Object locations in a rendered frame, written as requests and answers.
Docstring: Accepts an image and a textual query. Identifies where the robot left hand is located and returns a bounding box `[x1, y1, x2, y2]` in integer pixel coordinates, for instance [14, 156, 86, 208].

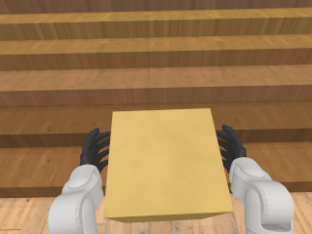
[79, 128, 111, 174]

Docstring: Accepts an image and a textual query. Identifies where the left robot forearm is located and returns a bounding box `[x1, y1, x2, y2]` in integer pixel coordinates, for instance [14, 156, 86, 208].
[47, 164, 104, 234]

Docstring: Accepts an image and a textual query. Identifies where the robot right hand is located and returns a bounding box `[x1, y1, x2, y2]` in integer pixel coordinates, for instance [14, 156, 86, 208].
[215, 124, 247, 173]

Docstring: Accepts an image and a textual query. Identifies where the right robot forearm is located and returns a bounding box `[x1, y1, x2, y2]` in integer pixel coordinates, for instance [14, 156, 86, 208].
[229, 157, 294, 234]

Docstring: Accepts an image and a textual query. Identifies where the carton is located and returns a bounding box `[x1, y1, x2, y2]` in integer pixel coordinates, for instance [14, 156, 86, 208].
[103, 108, 234, 223]

